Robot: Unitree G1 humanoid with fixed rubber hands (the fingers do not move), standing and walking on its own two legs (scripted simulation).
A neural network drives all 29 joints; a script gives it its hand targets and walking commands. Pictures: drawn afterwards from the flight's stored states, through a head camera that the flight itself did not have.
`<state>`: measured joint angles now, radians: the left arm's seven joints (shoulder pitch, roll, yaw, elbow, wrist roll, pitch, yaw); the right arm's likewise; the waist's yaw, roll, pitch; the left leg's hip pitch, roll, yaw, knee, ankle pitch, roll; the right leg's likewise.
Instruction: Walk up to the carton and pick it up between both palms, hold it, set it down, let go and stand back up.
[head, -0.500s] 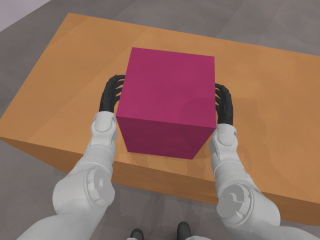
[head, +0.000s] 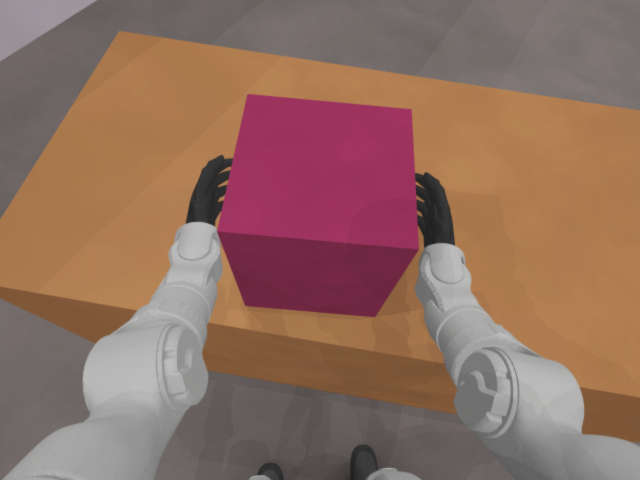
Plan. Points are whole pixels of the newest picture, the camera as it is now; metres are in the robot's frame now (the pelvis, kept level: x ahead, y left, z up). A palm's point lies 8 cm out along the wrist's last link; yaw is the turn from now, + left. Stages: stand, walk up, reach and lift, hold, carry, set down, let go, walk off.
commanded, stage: set down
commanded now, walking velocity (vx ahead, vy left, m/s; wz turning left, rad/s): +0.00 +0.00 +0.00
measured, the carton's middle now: (318, 218) +0.45 +0.00 -0.03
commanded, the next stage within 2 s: none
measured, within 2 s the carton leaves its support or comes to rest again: neither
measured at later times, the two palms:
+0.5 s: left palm (141, 186) +0.44 +0.21 +0.07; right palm (481, 200) +0.41 -0.19 +0.07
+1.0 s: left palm (114, 124) +0.44 +0.20 +0.17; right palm (520, 161) +0.41 -0.19 +0.15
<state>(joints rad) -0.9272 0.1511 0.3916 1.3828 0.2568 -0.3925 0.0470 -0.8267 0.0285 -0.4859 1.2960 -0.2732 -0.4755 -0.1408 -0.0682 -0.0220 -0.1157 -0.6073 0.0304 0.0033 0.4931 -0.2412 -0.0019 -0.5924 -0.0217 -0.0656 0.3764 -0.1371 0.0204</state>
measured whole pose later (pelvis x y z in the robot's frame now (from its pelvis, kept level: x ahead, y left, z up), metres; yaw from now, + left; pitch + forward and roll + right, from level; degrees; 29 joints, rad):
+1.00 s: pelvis -0.03 -0.01 +0.00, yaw +0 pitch +14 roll -1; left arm -1.18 0.41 -0.18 1.41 -0.38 -0.11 -0.04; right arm -1.02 -0.22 0.05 1.19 0.37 -0.04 -0.16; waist -0.06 -0.01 -0.20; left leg -0.55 0.03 0.01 0.54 -0.23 -0.01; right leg -0.55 -0.02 -0.06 0.45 -0.14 0.01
